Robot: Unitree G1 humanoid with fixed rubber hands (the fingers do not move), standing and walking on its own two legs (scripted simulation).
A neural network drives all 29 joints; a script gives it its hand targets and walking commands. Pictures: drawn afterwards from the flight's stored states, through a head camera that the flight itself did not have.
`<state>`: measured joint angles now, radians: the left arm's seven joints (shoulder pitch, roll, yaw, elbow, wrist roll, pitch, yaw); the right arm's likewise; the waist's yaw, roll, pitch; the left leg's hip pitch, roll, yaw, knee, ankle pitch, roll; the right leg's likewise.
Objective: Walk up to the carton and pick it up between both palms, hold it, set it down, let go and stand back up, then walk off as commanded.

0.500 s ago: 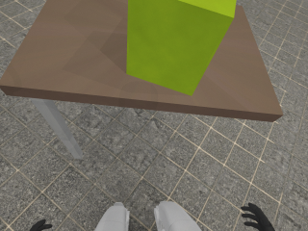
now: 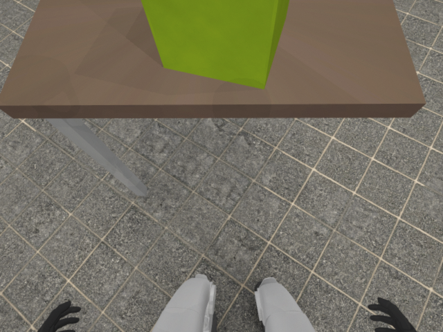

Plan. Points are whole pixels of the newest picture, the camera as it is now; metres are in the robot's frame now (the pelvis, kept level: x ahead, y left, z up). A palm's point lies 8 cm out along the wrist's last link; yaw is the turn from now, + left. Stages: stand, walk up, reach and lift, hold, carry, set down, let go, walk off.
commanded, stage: walk off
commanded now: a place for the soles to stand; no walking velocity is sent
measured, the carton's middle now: out of the picture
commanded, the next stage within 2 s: none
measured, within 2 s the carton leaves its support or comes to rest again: neither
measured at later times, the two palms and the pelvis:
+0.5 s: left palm out of the picture +0.08 +0.48 -0.12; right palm (322, 314) +0.16 -0.13 -0.04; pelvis +0.00 +0.17 +0.01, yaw +2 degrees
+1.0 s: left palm out of the picture -0.03 +0.69 -0.15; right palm out of the picture +0.13 +0.03 -0.02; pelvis -0.03 +0.36 -0.01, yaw -4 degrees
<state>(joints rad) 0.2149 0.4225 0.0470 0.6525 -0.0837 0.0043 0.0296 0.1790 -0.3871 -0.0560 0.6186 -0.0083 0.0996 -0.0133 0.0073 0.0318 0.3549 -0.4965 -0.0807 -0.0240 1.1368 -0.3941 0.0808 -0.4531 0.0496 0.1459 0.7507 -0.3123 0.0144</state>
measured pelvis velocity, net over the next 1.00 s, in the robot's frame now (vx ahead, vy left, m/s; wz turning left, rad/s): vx -0.03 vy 0.36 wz -0.07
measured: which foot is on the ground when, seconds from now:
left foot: up 0.00-0.16, down 0.18-0.52, up 0.54-0.62, down 0.64-0.96, up 0.98-1.00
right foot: down 0.00-0.20, up 0.22-0.52, down 0.54-0.64, up 0.66-1.00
